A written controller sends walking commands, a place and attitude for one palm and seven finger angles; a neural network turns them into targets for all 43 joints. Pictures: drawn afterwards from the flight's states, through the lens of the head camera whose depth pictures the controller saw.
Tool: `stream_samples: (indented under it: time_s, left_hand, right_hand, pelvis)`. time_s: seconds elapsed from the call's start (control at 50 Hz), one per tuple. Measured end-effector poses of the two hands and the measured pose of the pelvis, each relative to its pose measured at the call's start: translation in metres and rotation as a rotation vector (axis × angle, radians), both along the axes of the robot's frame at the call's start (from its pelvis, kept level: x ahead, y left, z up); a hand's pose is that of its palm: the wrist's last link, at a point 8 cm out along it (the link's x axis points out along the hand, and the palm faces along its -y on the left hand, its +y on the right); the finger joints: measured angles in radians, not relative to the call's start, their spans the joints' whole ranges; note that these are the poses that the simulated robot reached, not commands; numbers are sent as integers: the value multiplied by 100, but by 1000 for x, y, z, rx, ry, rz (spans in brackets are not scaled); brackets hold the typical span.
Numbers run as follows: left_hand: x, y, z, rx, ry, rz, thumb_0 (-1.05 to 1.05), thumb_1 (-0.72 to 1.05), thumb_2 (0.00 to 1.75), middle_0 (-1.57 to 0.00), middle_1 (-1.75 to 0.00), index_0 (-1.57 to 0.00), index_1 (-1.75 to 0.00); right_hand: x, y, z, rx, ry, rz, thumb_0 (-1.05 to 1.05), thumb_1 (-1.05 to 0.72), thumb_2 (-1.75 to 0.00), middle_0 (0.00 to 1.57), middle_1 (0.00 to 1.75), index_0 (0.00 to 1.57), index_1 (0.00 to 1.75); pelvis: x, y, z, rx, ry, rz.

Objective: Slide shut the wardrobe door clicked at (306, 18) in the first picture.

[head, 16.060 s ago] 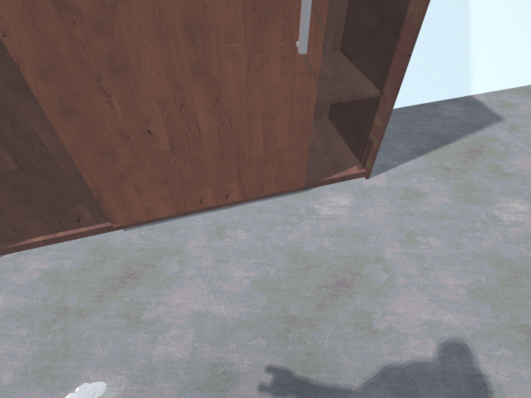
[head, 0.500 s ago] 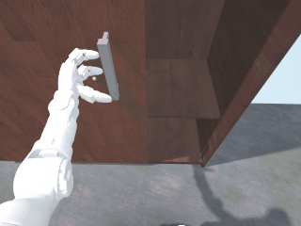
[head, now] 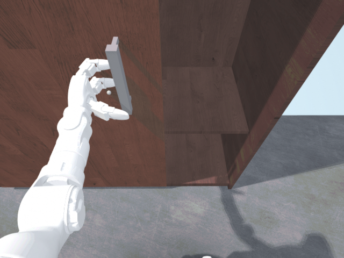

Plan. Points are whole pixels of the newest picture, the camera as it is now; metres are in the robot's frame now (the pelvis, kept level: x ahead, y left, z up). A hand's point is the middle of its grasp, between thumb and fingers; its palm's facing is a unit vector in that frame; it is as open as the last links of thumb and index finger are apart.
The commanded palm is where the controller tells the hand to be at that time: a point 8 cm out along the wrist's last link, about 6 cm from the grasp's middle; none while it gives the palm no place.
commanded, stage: slide the fingers in behind the handle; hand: left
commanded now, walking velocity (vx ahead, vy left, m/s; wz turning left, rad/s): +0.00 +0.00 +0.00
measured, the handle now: (122, 79) +0.51 +0.11 +0.12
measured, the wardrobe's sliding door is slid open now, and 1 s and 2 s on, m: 0.36 0.36 0.36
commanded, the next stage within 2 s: grip the handle and tug to test in 1.28 s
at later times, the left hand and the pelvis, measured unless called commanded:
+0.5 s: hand (116, 93) +0.46 +0.12 +0.12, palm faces -0.01 -1.00 -0.01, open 14.0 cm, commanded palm +0.44 +0.15 +0.12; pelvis +0.01 +0.00 +0.00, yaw +0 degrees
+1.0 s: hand (130, 92) +0.46 +0.09 +0.12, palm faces -0.01 -1.00 -0.01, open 14.0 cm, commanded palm +0.43 +0.14 +0.12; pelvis +0.01 +0.00 +0.00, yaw -1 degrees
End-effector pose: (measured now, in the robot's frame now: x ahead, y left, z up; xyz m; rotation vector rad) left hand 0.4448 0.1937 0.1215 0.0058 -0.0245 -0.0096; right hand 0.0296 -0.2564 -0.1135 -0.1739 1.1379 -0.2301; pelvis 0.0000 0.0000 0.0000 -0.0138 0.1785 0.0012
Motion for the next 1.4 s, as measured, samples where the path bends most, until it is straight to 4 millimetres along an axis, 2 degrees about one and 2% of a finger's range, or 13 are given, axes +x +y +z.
stream_samples:
  time_s: [0.26, 0.44, 0.5, 0.58, 0.72, 0.88, 1.4]
  left_hand:
    - [-2, -15, 0, 2, -8, -14, -1, -50, 30, -29, -124, -30, -120]
    - [-2, -17, 1, 4, -6, 6, -1, -50, 30, -30, -125, -30, -121]
    - [-2, -19, 1, 7, -5, 4, -1, -50, 30, -30, -125, -30, -121]
    - [-2, -32, 2, 8, -7, -25, -1, -50, 30, -29, -124, -30, -120]
    - [-3, -35, 1, 6, -7, -1, -1, -50, 30, -29, -124, -30, -120]
    - [-3, -49, 3, -6, -6, -17, -1, -50, 30, -29, -123, -30, -120]
    - [-1, -45, 3, 0, -9, -11, -1, -50, 30, -34, -123, -32, -122]
  right_hand:
    - [36, 8, 2, 25, -80, 21, 1, -91, -90, 20, 30, 20, 30]
    - [47, 8, 3, 29, -90, 32, 1, -91, -90, 20, 30, 20, 30]
    - [47, 8, 3, 29, -87, 31, 1, -91, -90, 20, 30, 20, 30]
    - [46, 7, 2, 30, -83, 29, 1, -91, -90, 20, 30, 20, 30]
    - [42, 7, 3, 37, -84, 16, 1, -91, -90, 20, 30, 20, 30]
    - [35, 6, 2, 39, -82, 1, 1, -91, -90, 20, 30, 20, 30]
    - [22, 0, 5, 16, -64, -19, 1, -91, -90, 20, 30, 20, 30]
  pelvis:
    - [9, 1, 2, 1, -10, -5]
    - [13, 0, 2, 2, -12, -2]
    - [14, 0, 3, 2, -13, -1]
    - [14, 0, 3, 1, -15, 0]
    - [14, -2, 4, 5, -21, -9]
    - [12, -2, 4, 7, -26, -17]
    - [7, -3, 5, 6, -23, -21]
